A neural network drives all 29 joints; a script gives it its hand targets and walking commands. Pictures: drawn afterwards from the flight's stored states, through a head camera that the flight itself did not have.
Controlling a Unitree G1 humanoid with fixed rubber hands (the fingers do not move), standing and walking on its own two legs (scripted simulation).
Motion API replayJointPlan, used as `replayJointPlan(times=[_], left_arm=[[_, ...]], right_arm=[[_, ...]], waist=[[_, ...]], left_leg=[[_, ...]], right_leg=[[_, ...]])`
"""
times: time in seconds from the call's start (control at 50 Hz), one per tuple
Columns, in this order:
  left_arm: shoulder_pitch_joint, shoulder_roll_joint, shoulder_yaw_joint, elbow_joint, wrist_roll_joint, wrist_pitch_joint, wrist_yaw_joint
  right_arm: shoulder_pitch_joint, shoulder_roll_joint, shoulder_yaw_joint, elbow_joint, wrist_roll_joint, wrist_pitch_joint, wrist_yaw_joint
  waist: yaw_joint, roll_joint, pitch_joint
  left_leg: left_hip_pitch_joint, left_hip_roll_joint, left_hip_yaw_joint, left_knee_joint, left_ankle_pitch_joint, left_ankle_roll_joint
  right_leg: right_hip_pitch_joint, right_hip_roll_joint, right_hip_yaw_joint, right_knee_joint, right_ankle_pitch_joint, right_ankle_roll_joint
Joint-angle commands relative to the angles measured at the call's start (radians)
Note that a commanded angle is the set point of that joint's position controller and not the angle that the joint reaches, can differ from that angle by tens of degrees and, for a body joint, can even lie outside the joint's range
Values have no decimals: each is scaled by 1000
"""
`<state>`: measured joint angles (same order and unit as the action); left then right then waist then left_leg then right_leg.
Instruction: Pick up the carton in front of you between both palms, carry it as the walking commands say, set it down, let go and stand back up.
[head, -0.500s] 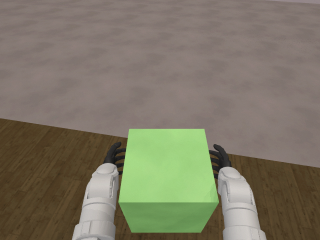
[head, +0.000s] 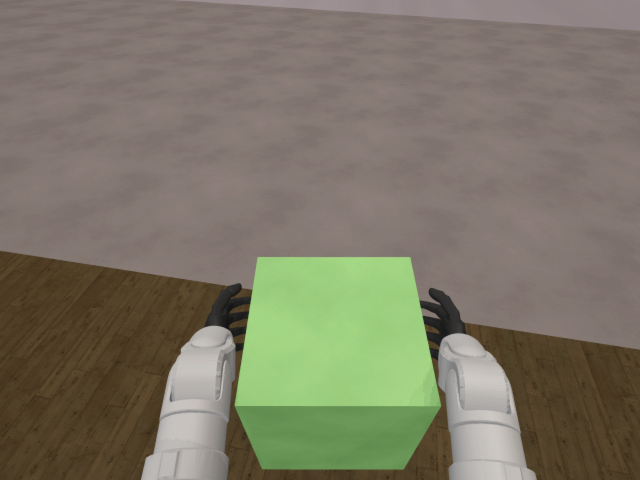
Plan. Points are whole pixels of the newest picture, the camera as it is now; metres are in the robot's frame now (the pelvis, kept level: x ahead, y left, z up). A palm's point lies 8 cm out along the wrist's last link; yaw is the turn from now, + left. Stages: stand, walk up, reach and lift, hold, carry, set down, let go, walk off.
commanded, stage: hold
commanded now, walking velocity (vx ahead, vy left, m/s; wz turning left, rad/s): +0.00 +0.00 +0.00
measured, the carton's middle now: (333, 367) +0.29 +0.00 -0.02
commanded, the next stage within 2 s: carry in 0.14 s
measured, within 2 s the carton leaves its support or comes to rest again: neither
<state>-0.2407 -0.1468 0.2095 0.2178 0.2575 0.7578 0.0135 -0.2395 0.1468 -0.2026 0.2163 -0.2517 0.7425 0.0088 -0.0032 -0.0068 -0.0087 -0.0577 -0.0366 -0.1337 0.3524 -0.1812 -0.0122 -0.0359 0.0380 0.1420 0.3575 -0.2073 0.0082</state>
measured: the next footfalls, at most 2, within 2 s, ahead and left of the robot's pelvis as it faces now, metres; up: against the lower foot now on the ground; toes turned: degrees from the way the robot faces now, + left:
right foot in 0.74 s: +0.27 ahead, -0.13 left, +0.00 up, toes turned -11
left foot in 1.16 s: +0.62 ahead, +0.05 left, +0.00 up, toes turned +9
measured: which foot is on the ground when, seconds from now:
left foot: down 0.00-0.76, up 0.78-1.00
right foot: down 0.00-0.52, up 0.54-0.72, down 0.74-1.00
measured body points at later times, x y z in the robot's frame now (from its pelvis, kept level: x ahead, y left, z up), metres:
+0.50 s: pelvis +0.07 -0.01 -0.01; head +0.03 -0.01 +0.44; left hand +0.35 +0.14 +0.07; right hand +0.36 -0.17 +0.07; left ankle +0.07 +0.10 -0.74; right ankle +0.00 -0.14 -0.75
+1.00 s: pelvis +0.33 -0.05 +0.00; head +0.33 -0.06 +0.45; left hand +0.60 +0.11 +0.08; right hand +0.62 -0.19 +0.08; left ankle +0.38 +0.08 -0.69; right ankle +0.23 -0.12 -0.75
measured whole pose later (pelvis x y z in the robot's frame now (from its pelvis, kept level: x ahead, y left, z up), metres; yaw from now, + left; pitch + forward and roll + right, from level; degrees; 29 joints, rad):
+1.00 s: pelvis +0.33 -0.05 +0.00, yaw +0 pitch +6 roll +2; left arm -0.19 -0.14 0.14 -0.33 0.11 1.24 0.10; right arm -0.20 0.14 -0.12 -0.33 -0.10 1.23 -0.09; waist 0.03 -0.02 -0.12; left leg -0.60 0.07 0.12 0.84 -0.26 0.00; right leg -0.09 -0.03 -0.19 0.30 -0.31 -0.04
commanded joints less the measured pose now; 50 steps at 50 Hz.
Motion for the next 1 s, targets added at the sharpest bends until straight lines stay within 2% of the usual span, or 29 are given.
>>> replayJointPlan(times=[0.0, 0.1, 0.12, 0.16, 0.18, 0.24, 0.28, 0.3, 0.32, 0.34, 0.36, 0.38, 0.42, 0.46, 0.48, 0.5, 0.52, 0.54, 0.56, 0.6, 0.66, 0.72, 0.74, 0.76, 0.78, 0.8, 0.84, 0.88, 0.98], left_arm=[[-501, -892, -533, -22, -244, -21, -248], [-569, -922, -544, -26, -255, -29, -255], [-579, -916, -544, -28, -256, -29, -254], [-597, -922, -577, -73, -286, -26, -249], [-614, -928, -598, -96, -299, -21, -246], [-594, -921, -677, -176, -355, 19, -234], [-600, -902, -712, -231, -399, 66, -227], [-598, -898, -729, -250, -420, 95, -223], [-597, -884, -736, -267, -434, 126, -218], [-578, -862, -738, -272, -445, 157, -212], [-548, -842, -741, -270, -449, 189, -202], [-541, -823, -744, -306, -454, 216, -191], [-539, -814, -763, -388, -475, 272, -173], [-511, -831, -790, -464, -506, 317, -165], [-479, -836, -795, -485, -516, 337, -164], [-464, -843, -801, -506, -527, 360, -166], [-483, -854, -814, -534, -548, 385, -174], [-493, -860, -825, -542, -565, 404, -185], [-493, -875, -825, -548, -579, 413, -195], [-462, -886, -815, -570, -596, 428, -203], [-456, -868, -818, -629, -590, 439, -191], [-403, -841, -791, -628, -564, 460, -169], [-372, -817, -775, -610, -545, 470, -162], [-367, -798, -755, -579, -518, 473, -154], [-394, -798, -749, -587, -514, 480, -148], [-417, -808, -751, -595, -520, 489, -144], [-447, -843, -766, -613, -538, 494, -145], [-468, -882, -788, -618, -560, 490, -159], [-423, -901, -817, -613, -592, 471, -198]], right_arm=[[-474, 902, 510, 3, 224, -8, 227], [-544, 927, 524, 2, 237, -17, 236], [-546, 918, 526, 1, 235, -17, 235], [-548, 921, 549, -44, 256, -14, 226], [-561, 924, 564, -73, 271, -8, 220], [-531, 905, 629, -154, 308, 30, 196], [-525, 880, 666, -218, 338, 82, 179], [-530, 870, 688, -253, 357, 113, 172], [-539, 858, 706, -287, 375, 146, 167], [-555, 843, 720, -311, 393, 179, 165], [-566, 838, 743, -323, 418, 215, 163], [-592, 844, 768, -343, 452, 244, 165], [-568, 867, 803, -363, 514, 291, 165], [-508, 883, 809, -402, 541, 330, 160], [-476, 887, 806, -420, 547, 351, 158], [-435, 880, 793, -432, 540, 369, 152], [-389, 861, 778, -436, 517, 383, 145], [-365, 858, 777, -451, 499, 395, 136], [-375, 860, 781, -501, 492, 408, 129], [-398, 909, 793, -577, 513, 428, 125], [-444, 901, 818, -651, 552, 449, 134], [-421, 844, 819, -653, 571, 479, 141], [-433, 813, 815, -655, 574, 492, 145], [-476, 790, 815, -669, 591, 510, 151], [-498, 793, 825, -656, 603, 522, 157], [-495, 803, 815, -633, 607, 528, 161], [-467, 836, 796, -589, 603, 524, 163], [-443, 866, 793, -570, 574, 509, 157], [-343, 924, 785, -553, 497, 471, 131]], waist=[[0, 4, -139], [1, 7, -185], [9, 20, -227], [4, 32, -199], [3, 48, -173], [-1, 146, -268], [3, 154, -290], [5, 112, -275], [8, 0, -252], [20, -185, -242], [29, -263, -183], [35, -239, -157], [28, -149, -217], [16, -118, -297], [10, -94, -342], [-10, 15, -366], [-25, 256, -355], [-34, 300, -294], [-36, 213, -253], [-34, 110, -279], [-18, 162, -309], [6, 68, -361], [29, -73, -374], [40, -302, -352], [37, -236, -308], [32, -142, -296], [26, -25, -324], [27, -61, -319], [25, -116, -255]], left_leg=[[49, -57, 70, -44, 90, -5], [61, -56, 70, -32, 90, -5], [-53, 112, 35, 38, -94, 11], [-158, 108, -24, -28, -533, 33], [-182, 121, -29, -36, -588, 39], [-129, 197, -93, -63, -474, 79], [-177, 207, -73, -59, -507, 93], [-244, 181, -19, -23, -515, 75], [-324, 129, 71, 96, -473, 41], [-441, 62, 188, 312, -382, -2], [-568, 47, 238, 391, -332, -15], [-597, 74, 222, 359, -335, 0], [-495, 61, 254, 237, -271, 12], [-219, 22, 322, 59, -112, 8], [-16, 54, 298, 27, -76, 11], [150, 170, 127, -31, -161, 53], [283, 365, -168, -72, -162, 148], [308, 447, -287, -79, -42, 234], [290, 466, -290, -79, 71, 261], [267, 441, -168, -90, 73, 220], [99, 323, 82, -80, 61, 121], [-232, 222, 278, 133, -72, 53], [-384, 166, 351, 367, -100, 12], [-623, 62, 335, 602, -270, -29], [-740, 88, 223, 742, -365, -2], [-778, 128, 181, 817, -359, 20], [-776, 168, 170, 784, -250, 30], [-715, 151, 201, 649, -154, 20], [-638, 91, 296, 346, -5, 11]], right_leg=[[-32, 53, -65, -62, 106, 7], [-30, 53, -69, -51, 104, 4], [-123, -106, -26, 39, -84, -6], [-218, -65, -24, 29, -470, -12], [-262, -57, -43, 59, -492, -7], [-279, -13, -180, 228, -208, 6], [-234, -9, -207, 150, -215, 1], [-183, -30, -178, 85, -253, -7], [-140, -112, -54, -8, -349, -30], [-69, -250, 157, -127, -484, -83], [-16, -337, 297, -181, -475, -140], [-21, -359, 325, -176, -343, -184], [-17, -316, 168, -102, -163, -174], [-112, -228, -25, -3, -114, -117], [-231, -193, -100, 73, -162, -89], [-384, -138, -196, 244, -161, -54], [-617, -78, -272, 449, -213, -12], [-762, -71, -259, 474, -351, -17], [-805, -93, -227, 500, -398, -25], [-765, -110, -219, 420, -354, -27], [-486, -58, -307, 223, -127, -21], [42, -34, -372, 85, 5, -26], [172, -187, -132, -15, -167, -70], [273, -423, 312, -131, -200, -195], [274, -485, 404, -132, -58, -267], [259, -473, 340, -103, 75, -268], [244, -426, 178, -98, 180, -209], [220, -362, 21, -117, 286, -146], [184, -276, -177, -115, 464, -126]])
